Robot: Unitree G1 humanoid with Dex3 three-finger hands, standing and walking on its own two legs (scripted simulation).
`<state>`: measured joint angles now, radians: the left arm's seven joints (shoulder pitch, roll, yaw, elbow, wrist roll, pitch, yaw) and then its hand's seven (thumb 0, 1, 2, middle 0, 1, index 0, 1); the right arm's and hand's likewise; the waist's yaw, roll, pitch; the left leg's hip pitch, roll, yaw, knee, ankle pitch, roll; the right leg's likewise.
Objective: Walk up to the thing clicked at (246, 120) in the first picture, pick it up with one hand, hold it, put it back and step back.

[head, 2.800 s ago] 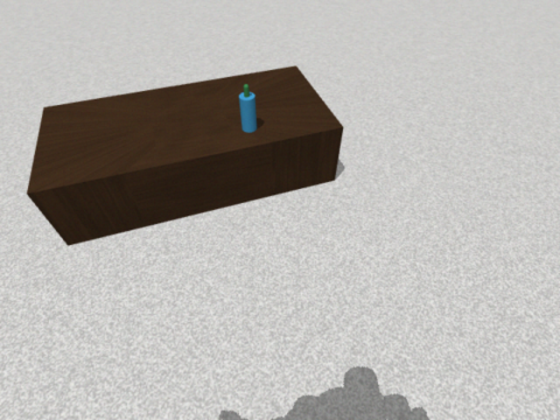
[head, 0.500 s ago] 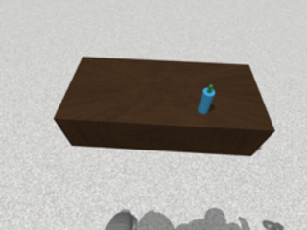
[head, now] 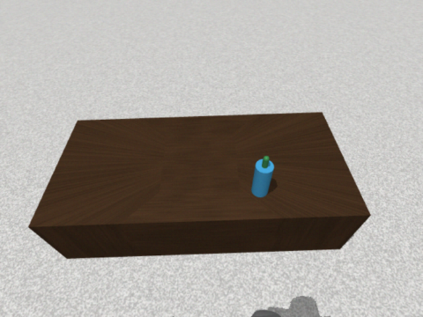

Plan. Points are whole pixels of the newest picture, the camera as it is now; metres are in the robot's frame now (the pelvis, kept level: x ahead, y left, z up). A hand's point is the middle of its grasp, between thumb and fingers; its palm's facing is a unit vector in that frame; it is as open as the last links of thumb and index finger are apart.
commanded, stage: walk up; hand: right
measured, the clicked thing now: (262, 174) +0.65 -0.20 -0.32
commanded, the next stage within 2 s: none
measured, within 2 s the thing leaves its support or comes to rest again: neither
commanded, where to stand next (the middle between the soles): +0.20 +0.00 m, yaw +2 degrees
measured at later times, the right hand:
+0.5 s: hand (342, 280) +0.22 -0.28 -0.14, palm faces -0.15 +0.92 -0.36, open 7.4 cm
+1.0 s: hand (326, 266) +0.25 -0.26 -0.15, palm faces -0.09 +0.94 -0.33, open 7.4 cm
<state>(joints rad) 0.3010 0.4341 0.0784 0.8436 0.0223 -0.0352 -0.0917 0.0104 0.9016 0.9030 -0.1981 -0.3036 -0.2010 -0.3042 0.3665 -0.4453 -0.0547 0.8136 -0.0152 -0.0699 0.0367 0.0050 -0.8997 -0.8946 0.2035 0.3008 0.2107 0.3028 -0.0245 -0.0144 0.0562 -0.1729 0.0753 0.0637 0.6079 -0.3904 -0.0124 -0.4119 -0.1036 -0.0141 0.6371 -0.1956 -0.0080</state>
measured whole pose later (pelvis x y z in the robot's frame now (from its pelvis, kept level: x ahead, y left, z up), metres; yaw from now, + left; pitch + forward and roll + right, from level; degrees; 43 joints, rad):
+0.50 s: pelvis +0.11 -0.03 +0.00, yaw +5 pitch -3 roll -1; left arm 0.31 0.39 0.02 0.85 0.01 -0.05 0.00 0.01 0.90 0.90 -0.20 -0.30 -0.21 -0.30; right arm 0.22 -0.39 -0.05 0.89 -0.02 0.00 0.03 0.00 -0.91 -0.90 0.20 0.30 0.20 0.30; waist 0.03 0.02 0.12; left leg -0.37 0.01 0.00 0.60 -0.18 0.03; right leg -0.20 -0.05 -0.15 0.66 -0.40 -0.01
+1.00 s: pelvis +0.13 +0.00 +0.01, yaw +3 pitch -3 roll -1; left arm 0.23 0.39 0.01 1.00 0.02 -0.05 0.02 0.01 0.90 0.90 -0.20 -0.30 -0.20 -0.30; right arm 0.11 -0.40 -0.04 0.99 -0.01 0.02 0.03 0.00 -0.91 -0.90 0.20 0.30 0.21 0.30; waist 0.02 0.05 0.09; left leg -0.33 0.01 0.00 0.62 -0.24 0.01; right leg -0.20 -0.05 -0.01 0.60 -0.35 0.05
